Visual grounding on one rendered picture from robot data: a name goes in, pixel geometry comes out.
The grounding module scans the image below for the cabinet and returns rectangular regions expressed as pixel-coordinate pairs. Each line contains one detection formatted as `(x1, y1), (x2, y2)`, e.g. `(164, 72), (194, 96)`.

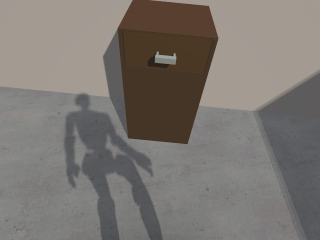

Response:
(117, 0), (219, 144)

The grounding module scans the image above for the handle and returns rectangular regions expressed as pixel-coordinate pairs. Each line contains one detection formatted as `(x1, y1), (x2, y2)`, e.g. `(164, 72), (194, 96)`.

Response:
(155, 51), (177, 65)

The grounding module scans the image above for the drawer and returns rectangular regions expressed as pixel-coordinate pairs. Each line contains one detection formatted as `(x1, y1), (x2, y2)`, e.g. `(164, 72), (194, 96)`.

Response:
(123, 31), (213, 73)

